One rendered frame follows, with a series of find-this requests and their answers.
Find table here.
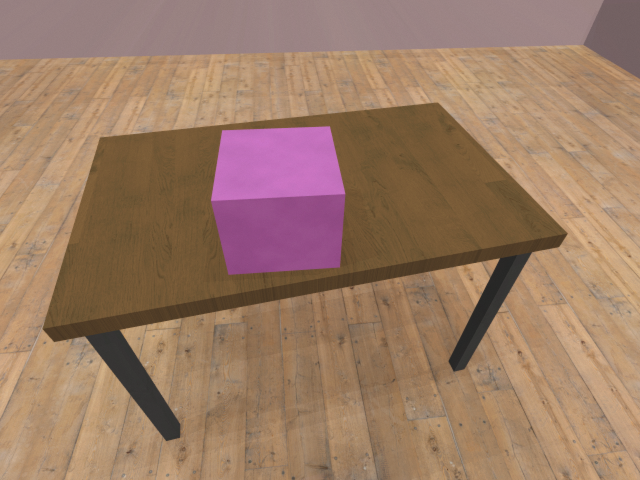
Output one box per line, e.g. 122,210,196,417
43,102,568,441

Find carton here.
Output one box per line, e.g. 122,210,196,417
211,126,345,275

